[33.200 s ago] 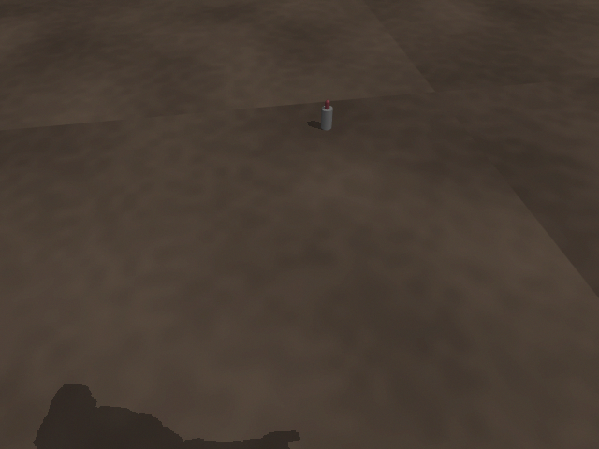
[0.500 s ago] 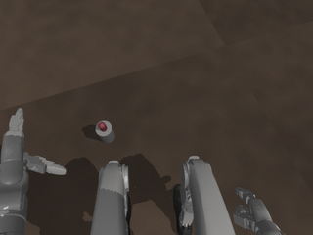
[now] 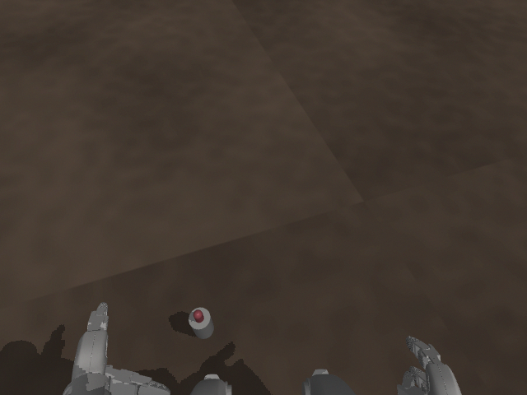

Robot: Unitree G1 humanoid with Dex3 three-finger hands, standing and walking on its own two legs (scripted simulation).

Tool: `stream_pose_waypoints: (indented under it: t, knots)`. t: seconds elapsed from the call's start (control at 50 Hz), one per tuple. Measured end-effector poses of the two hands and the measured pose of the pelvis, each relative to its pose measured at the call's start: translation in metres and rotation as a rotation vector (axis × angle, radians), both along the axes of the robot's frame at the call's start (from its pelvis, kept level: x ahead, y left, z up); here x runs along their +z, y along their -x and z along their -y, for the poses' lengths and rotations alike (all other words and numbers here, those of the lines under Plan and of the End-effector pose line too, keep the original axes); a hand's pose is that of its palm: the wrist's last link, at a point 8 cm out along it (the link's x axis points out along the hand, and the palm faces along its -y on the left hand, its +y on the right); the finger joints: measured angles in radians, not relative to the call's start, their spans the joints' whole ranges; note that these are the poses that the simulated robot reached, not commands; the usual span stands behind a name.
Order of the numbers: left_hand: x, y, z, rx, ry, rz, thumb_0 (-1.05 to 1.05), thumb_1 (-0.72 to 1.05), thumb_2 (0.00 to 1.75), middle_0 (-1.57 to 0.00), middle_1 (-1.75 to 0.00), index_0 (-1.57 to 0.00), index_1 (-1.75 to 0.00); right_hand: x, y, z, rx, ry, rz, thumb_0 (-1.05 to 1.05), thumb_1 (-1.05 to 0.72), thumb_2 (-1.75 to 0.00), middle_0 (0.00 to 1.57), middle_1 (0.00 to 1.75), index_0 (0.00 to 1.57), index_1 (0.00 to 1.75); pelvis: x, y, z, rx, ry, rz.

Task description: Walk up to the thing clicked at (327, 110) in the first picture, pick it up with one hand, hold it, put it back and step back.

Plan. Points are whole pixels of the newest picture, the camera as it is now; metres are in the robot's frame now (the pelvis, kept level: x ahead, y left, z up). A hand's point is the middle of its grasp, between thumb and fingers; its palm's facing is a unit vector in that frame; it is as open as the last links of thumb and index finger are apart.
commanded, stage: home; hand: left
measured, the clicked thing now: (200, 321) +0.40 +0.18 -0.60
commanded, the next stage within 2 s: stand in 1.90 s
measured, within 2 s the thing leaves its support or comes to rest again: neither
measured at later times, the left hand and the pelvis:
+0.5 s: hand (131, 388) +0.17 +0.18 -0.02, palm faces +0.14 -0.95 -0.28, open 17.6 cm; pelvis +0.00 +0.00 +0.03, yaw +1 degrees
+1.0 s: hand (136, 394) +0.16 +0.18 -0.02, palm faces +0.12 -0.95 -0.28, open 17.6 cm; pelvis +0.00 -0.01 +0.04, yaw +1 degrees
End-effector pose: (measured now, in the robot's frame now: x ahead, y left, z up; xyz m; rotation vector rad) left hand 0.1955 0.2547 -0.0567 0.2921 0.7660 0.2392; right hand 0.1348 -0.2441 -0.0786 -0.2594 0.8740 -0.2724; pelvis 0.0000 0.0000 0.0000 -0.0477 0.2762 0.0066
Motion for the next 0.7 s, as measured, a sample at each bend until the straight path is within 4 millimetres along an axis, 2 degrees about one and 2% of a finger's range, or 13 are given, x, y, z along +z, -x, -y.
stream_pose_waypoints:
  t: [0.12, 0.24, 0.42, 0.7]
  knots:
    - [0.042, 0.016, 0.013, -0.016, 0.017, 0.039, -0.01, -0.53, 0.06, -0.06, -0.06, -0.06, -0.06, 0.026, -0.008, -0.01, -0.011, -0.014, 0.079, 0.01, -0.9, -0.9, 0.2, 0.3, 0.2, 0.3, 0.021, -0.01, -0.004, 0.001, -0.003, 0.066]
    - [0.064, 0.033, 0.02, -0.014, 0.037, 0.064, -0.01, -0.54, 0.05, -0.06, -0.06, -0.06, -0.06, 0.044, -0.025, -0.016, 0.014, -0.02, 0.175, 0.01, -0.9, -0.9, 0.2, 0.3, 0.2, 0.3, 0.03, -0.013, -0.005, 0.004, -0.006, 0.11]
    - [0.063, 0.048, 0.022, 0.013, 0.051, 0.049, -0.01, -0.56, 0.04, -0.06, -0.05, -0.05, -0.05, 0.058, -0.038, -0.014, 0.073, 0.0, 0.243, 0.01, -0.9, -0.9, 0.2, 0.3, 0.2, 0.3, 0.034, -0.007, 0.0, 0.015, -0.011, 0.141]
    - [0.066, 0.052, 0.029, 0.003, 0.055, 0.055, -0.01, -0.57, 0.04, -0.06, -0.05, -0.05, -0.05, 0.055, -0.016, -0.005, 0.058, 0.006, 0.214, 0.02, -0.9, -0.9, 0.2, 0.3, 0.2, 0.3, 0.036, 0.001, 0.005, 0.015, -0.014, 0.161]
